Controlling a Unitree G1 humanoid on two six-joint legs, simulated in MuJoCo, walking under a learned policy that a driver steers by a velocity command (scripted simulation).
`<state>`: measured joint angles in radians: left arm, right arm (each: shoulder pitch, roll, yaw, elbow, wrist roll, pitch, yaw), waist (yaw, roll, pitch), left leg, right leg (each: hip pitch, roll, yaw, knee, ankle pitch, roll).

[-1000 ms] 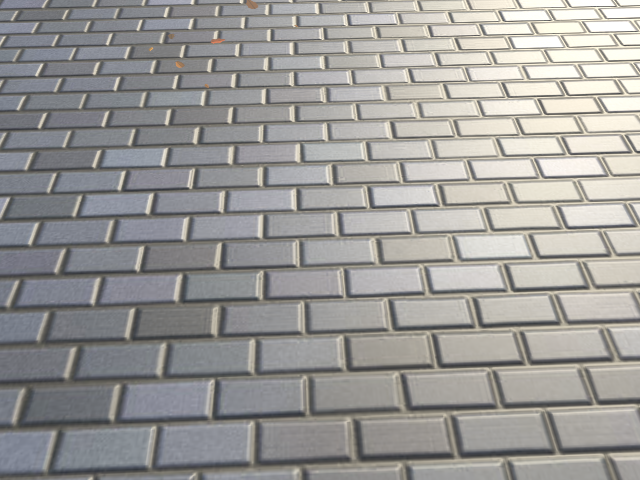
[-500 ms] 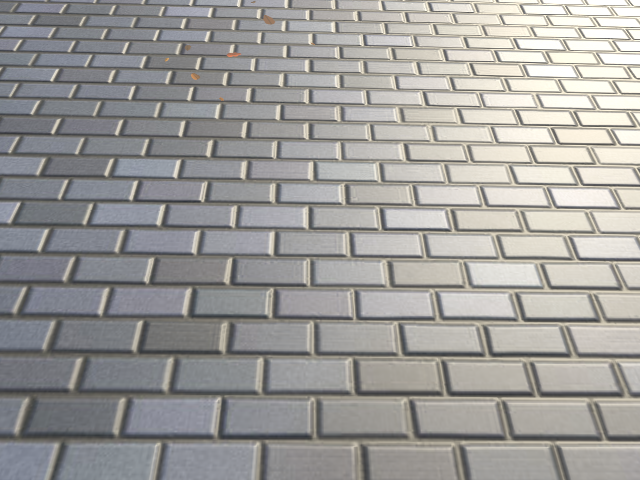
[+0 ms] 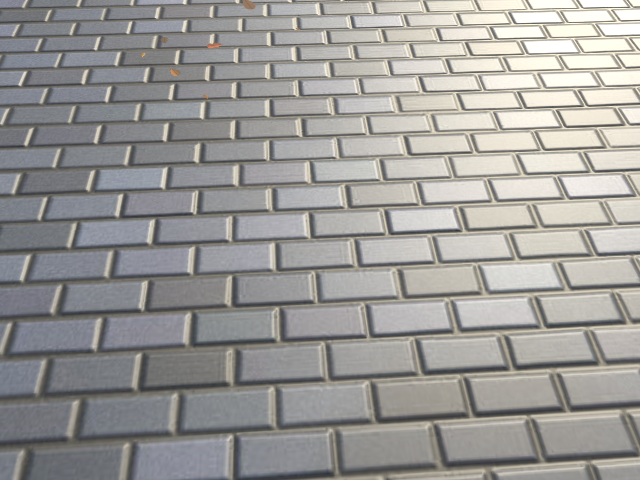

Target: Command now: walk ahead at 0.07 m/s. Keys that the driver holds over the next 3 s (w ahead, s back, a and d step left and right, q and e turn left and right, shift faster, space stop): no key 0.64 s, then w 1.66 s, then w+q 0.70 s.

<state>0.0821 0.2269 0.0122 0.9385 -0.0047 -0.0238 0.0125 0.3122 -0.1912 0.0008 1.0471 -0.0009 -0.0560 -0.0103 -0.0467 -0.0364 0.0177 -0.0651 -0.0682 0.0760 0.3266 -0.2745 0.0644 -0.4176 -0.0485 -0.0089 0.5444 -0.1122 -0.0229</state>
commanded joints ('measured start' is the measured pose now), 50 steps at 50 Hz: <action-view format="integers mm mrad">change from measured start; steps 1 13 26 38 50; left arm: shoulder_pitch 86 14 -2 -95 316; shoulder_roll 148 107 96 80 174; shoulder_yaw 41 45 53 53 79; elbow -1 65 113 84 168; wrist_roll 17 -5 -2 -14 -5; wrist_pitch -9 -10 23 -11 -83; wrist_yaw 15 11 29 3 -29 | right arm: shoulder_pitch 33 47 63 112 6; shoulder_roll -160 -127 -97 -204 -91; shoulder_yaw -38 -32 -26 -71 -49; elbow -19 2 24 20 -111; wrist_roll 8 -9 -8 15 57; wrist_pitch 1 59 52 9 -55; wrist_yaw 0 -20 -24 -36 4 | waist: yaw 62 23 37 5 148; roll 55 20 39 197 -116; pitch -56 -86 2 197 -62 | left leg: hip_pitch -49 -100 -180 -134 -660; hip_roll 214 111 121 402 80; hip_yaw -120 -61 -61 -402 -205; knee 52 76 31 -217 1033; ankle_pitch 568 216 50 -464 -218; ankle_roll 60 -40 -24 169 -17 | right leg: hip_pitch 254 305 282 -92 560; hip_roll -24 -36 -9 44 -340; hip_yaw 41 89 75 -34 646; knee -157 -32 -83 182 -360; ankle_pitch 295 410 148 -252 -392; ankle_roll -43 -106 -77 -46 -270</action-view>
